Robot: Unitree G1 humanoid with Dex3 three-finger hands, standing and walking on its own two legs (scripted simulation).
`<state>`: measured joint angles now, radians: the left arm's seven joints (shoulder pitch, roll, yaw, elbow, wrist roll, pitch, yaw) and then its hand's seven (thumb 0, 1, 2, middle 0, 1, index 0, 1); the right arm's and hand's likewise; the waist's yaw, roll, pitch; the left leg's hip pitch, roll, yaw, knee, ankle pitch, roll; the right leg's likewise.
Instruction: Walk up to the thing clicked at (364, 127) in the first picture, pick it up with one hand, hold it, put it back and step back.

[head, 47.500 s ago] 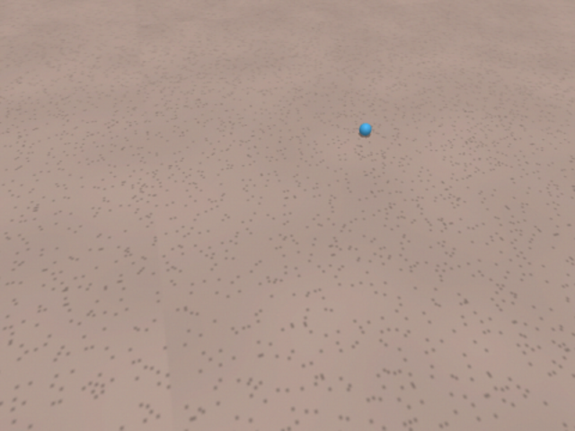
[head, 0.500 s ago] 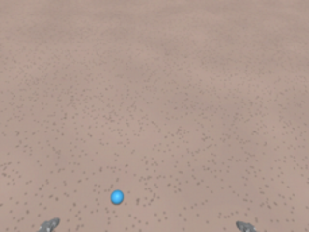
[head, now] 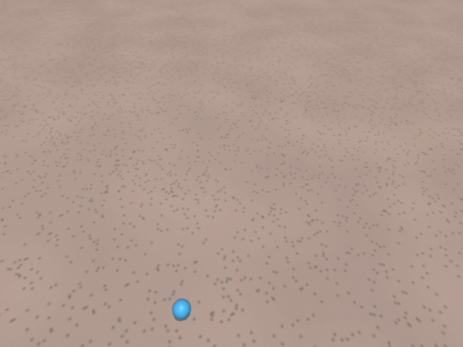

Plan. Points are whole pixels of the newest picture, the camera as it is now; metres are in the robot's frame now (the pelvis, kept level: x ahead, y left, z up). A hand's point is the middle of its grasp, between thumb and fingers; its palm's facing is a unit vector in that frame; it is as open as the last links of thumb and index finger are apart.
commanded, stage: stand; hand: left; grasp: from above
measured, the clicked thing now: (181, 308) +0.46 +0.18 -0.73
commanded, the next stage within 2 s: step back in 1.78 s
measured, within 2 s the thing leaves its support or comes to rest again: neither
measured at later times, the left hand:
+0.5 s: hand out of the picture +0.05 +0.24 -0.15, palm faces +0.03 -0.94 -0.34, open 7.4 cm
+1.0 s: hand out of the picture +0.08 +0.23 -0.15, palm faces +0.02 -0.94 -0.34, open 7.4 cm
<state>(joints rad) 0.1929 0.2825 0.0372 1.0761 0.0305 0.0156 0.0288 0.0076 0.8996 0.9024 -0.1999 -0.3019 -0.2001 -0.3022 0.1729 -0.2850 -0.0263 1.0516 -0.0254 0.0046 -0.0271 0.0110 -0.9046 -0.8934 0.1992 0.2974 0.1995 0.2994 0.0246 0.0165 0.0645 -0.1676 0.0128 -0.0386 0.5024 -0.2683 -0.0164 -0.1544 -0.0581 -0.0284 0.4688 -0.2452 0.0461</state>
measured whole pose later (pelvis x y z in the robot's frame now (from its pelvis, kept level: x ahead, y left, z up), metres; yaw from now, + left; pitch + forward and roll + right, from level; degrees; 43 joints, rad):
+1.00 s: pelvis +0.00 -0.01 +0.01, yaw +0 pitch -4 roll +0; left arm 0.10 0.32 0.04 1.15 0.02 0.00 0.01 0.01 0.90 0.90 -0.20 -0.30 -0.20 -0.30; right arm 0.12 -0.33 -0.01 1.12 -0.02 0.00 -0.02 0.01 -0.91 -0.89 0.20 0.30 0.20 0.30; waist 0.01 0.02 0.06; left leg -0.10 0.03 -0.04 0.36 -0.20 -0.04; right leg -0.10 -0.04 -0.03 0.36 -0.19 0.03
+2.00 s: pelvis -0.03 +0.00 -0.01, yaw -1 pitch -2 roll +0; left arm 0.06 0.37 0.06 1.01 0.01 0.03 0.01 0.01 0.90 0.90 -0.20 -0.30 -0.20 -0.30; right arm 0.08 -0.40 -0.05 1.02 0.00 0.05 0.01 0.01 -0.91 -0.89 0.20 0.30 0.20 0.30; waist -0.01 0.01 0.17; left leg -0.30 0.00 -0.02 0.68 -0.34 0.02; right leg -0.28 -0.06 -0.01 0.54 -0.23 0.03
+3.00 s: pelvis -0.26 +0.03 -0.01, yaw -3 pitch -2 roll -1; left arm 0.14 0.38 0.08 0.82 0.01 0.08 0.01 0.01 0.90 0.90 -0.20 -0.30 -0.20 -0.30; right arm 0.16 -0.35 -0.03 0.87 -0.04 0.03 -0.01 0.01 -0.90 -0.89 0.20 0.30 0.20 0.30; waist 0.01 -0.04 0.16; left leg -0.28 -0.01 -0.03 0.59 -0.27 0.03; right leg -0.48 0.12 0.15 1.15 -0.50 -0.02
